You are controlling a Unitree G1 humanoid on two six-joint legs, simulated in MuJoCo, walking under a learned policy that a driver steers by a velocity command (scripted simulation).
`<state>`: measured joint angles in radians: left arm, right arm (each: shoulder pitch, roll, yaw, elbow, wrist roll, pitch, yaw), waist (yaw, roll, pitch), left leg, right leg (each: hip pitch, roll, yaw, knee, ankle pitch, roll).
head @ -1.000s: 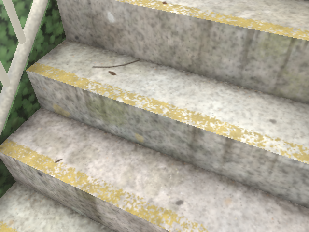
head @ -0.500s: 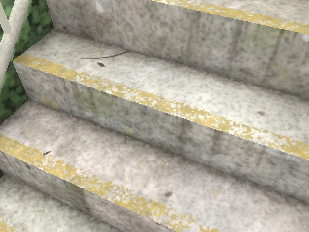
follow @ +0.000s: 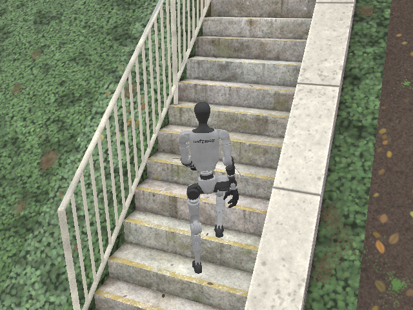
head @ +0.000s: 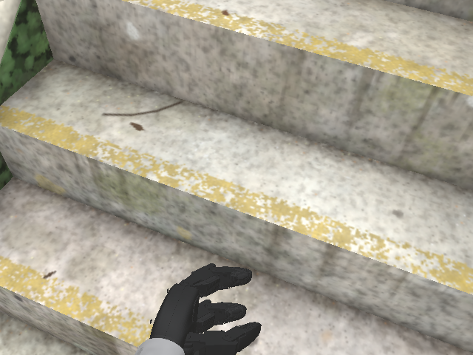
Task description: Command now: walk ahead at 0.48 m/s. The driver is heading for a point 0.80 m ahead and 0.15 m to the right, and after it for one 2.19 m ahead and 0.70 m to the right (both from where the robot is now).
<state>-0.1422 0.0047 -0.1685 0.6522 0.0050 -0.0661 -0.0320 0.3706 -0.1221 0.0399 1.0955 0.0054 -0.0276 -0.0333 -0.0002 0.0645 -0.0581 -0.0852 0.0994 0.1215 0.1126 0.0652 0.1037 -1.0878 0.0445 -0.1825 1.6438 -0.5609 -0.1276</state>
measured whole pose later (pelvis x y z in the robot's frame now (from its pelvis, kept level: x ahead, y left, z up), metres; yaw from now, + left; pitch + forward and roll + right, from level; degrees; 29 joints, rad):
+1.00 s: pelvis +0.29 +0.15 +0.19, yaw -9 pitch +5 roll -4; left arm -0.11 0.05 -0.15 0.64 -0.03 -0.03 -0.05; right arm 0.48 -0.12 0.05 1.07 -0.01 -0.02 -0.03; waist -0.04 0.02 -0.14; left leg 0.01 0.13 0.32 0.07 -0.13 -0.02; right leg -1.19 -0.04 -0.19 1.76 -0.38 -0.16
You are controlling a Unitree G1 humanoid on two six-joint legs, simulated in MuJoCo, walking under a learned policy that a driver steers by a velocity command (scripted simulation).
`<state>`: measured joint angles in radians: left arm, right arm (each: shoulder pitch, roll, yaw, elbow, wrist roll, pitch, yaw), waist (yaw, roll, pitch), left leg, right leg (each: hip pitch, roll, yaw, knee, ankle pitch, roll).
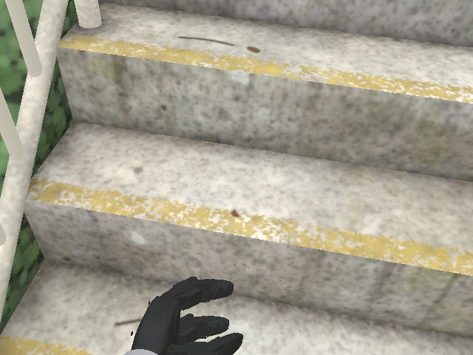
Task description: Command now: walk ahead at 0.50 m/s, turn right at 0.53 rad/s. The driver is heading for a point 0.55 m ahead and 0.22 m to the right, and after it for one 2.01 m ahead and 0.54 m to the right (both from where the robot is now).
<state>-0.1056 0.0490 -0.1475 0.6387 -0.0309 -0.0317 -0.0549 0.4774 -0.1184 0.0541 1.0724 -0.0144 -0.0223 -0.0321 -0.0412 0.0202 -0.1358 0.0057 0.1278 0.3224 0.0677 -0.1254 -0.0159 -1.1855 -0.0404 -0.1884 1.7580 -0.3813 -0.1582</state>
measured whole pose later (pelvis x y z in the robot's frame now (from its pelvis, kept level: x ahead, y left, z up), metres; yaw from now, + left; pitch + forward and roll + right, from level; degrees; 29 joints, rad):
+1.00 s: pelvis +0.44 -0.19 +0.37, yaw -36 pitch +5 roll +0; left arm -0.11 0.06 -0.14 0.52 -0.05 -0.02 -0.07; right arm 0.45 -0.13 0.01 1.00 -0.02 -0.03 -0.04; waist -0.09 -0.01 0.00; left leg 0.09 0.16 0.32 0.23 -0.35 -0.10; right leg -1.39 -0.17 -0.06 1.79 -0.28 -0.04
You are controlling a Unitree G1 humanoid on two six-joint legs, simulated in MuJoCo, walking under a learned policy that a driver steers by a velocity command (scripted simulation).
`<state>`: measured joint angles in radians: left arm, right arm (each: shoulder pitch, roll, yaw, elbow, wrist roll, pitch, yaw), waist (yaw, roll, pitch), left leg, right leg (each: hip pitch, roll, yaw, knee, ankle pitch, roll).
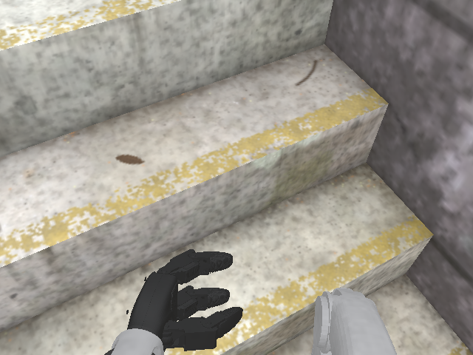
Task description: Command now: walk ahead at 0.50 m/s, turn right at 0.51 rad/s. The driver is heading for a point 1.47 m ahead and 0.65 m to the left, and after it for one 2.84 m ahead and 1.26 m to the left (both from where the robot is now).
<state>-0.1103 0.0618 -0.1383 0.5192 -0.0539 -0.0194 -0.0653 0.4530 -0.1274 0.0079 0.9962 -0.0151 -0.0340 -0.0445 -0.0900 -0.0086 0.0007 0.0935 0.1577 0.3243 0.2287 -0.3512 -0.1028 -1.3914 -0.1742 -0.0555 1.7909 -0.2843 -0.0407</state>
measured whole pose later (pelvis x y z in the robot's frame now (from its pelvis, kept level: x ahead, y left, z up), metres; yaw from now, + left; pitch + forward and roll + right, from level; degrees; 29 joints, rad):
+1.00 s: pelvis +0.54 +0.00 +0.44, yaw +24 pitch +8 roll -5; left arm -0.15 0.01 -0.17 0.55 0.04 -0.13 -0.01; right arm 0.55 -0.06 0.02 1.08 -0.01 -0.05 -0.04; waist -0.09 0.02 -0.07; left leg -0.10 -0.03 -0.26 0.36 -0.07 0.14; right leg -1.06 0.00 -0.15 1.35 -0.47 -0.10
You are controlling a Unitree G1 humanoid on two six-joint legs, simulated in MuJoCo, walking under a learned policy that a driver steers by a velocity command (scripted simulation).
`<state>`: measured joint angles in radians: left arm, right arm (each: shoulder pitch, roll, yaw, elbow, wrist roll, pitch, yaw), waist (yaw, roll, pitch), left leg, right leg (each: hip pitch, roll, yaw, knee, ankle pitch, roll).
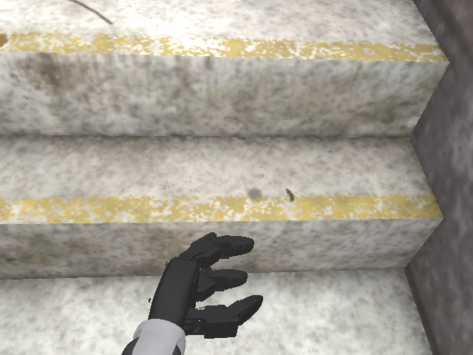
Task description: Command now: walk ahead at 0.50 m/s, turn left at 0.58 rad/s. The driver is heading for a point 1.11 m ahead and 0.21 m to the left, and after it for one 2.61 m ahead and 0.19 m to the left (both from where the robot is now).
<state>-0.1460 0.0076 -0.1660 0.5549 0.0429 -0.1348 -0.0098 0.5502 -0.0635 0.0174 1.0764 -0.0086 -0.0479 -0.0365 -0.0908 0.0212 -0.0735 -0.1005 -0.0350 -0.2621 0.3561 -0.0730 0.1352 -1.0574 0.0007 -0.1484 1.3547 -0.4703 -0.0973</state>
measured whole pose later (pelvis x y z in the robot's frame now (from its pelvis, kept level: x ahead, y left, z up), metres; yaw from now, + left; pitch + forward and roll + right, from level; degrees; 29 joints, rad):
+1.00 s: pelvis +0.43 +0.12 +0.39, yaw +18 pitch +4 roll -5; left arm 0.02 -0.02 -0.14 0.76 0.00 -0.01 0.01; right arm 0.42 -0.05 0.04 1.05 -0.02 0.04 -0.05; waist -0.05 0.00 -0.08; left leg -0.12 0.07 0.04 0.27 -0.17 0.04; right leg -0.98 -0.04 -0.12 1.59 -0.60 -0.03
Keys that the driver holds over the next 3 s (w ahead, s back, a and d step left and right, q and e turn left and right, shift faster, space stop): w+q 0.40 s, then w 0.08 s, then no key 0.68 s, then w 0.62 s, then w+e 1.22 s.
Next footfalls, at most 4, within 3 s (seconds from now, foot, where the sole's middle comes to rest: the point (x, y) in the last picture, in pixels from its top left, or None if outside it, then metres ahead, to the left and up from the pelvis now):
0.44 left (113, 350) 0.38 0.20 -0.41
0.98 right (203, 202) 0.57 0.03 -0.20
1.60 left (15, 340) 0.41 0.38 -0.41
1.96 right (119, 175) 0.64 0.19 -0.20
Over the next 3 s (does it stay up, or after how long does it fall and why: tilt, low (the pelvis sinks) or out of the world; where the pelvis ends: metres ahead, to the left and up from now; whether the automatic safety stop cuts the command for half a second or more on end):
stays up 0.77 0.34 0.70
